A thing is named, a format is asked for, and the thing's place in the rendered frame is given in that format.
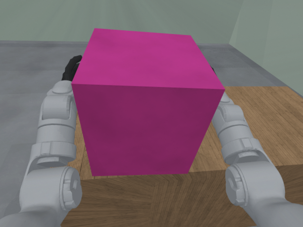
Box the right robot forearm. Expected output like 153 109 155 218
212 92 285 195

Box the pedestal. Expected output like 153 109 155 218
60 87 303 227

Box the right robot upper arm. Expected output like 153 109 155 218
225 160 303 227

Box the left robot forearm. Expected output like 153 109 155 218
19 80 77 207

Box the carton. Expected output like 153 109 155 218
71 28 225 176

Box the left robot upper arm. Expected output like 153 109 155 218
0 166 82 227

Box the left robot hand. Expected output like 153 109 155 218
62 55 82 81

